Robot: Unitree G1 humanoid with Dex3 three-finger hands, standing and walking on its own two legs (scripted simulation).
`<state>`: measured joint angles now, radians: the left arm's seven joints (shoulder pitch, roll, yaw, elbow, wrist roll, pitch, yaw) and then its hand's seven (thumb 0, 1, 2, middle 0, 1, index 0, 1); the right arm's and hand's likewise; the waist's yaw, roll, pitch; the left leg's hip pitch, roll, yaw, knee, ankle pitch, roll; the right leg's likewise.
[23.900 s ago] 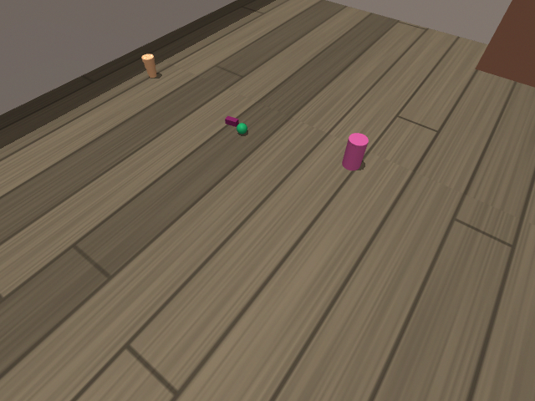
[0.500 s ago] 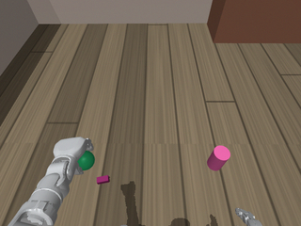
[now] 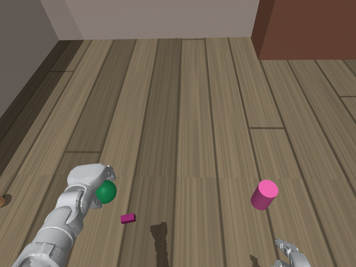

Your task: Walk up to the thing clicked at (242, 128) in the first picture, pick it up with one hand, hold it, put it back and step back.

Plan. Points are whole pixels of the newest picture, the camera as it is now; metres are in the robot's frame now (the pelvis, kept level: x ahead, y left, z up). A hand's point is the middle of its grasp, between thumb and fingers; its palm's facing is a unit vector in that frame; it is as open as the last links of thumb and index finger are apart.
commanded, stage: hold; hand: left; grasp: from above
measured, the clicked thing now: (104, 191) +0.32 +0.21 -0.08
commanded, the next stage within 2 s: crouch in 1.20 s
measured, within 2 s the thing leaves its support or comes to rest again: neither
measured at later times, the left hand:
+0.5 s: hand (94, 198) +0.28 +0.21 -0.03, palm faces -0.43 -0.06 -0.90, open 8.7 cm
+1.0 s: hand (94, 197) +0.28 +0.21 -0.03, palm faces -0.43 -0.06 -0.90, open 8.7 cm
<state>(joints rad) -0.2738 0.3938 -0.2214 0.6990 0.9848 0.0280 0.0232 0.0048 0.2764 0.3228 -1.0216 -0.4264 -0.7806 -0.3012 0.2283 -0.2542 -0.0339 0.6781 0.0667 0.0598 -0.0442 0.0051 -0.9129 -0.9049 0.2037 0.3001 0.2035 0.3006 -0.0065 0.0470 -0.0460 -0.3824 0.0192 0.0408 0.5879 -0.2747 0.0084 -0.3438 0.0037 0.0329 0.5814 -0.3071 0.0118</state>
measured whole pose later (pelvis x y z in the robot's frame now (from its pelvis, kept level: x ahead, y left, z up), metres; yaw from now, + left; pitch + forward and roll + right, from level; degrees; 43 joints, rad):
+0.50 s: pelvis -0.01 -0.01 +0.01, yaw +0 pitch +1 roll +0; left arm -0.24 0.39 -0.23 0.63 0.97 0.03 -0.02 0.01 0.29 0.31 -1.00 -0.44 -0.76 -0.32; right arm 0.19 -0.26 -0.02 0.67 0.08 0.07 -0.06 0.01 -0.91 -0.91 0.20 0.30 0.20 0.30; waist 0.01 0.06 -0.01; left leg -0.30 0.02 0.04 0.50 -0.22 0.00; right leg -0.28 0.01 0.03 0.52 -0.26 0.01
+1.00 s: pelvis -0.01 -0.01 +0.01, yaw +0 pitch +1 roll +0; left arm -0.23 0.39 -0.23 0.61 0.98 0.02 -0.03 0.01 0.30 0.30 -1.00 -0.44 -0.76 -0.31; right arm 0.18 -0.25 -0.02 0.67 0.08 0.07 -0.06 0.01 -0.92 -0.91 0.20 0.30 0.20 0.30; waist 0.01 0.05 0.00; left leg -0.27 0.02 0.04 0.47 -0.21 0.00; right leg -0.25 0.00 0.03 0.49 -0.25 0.00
